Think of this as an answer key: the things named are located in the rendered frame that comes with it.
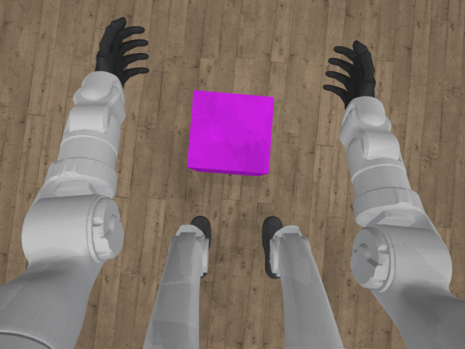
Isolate right robot hand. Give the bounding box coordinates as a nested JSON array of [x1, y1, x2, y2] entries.
[[323, 40, 376, 110]]

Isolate robot left upper arm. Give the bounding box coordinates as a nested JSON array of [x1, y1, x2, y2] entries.
[[0, 194, 124, 349]]

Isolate left robot forearm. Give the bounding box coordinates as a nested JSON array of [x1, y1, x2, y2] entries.
[[22, 71, 126, 260]]

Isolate robot right upper arm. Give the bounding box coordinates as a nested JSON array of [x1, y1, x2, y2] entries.
[[350, 224, 465, 349]]

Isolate carton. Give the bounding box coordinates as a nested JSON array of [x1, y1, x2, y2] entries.
[[187, 90, 274, 176]]

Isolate right robot thigh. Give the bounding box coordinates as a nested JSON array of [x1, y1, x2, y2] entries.
[[270, 233, 344, 349]]

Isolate left robot hand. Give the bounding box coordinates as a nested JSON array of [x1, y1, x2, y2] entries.
[[95, 17, 149, 88]]

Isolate right robot forearm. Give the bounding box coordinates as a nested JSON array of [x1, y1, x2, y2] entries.
[[339, 96, 452, 279]]

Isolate right robot foot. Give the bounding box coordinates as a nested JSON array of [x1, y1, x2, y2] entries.
[[262, 216, 283, 279]]

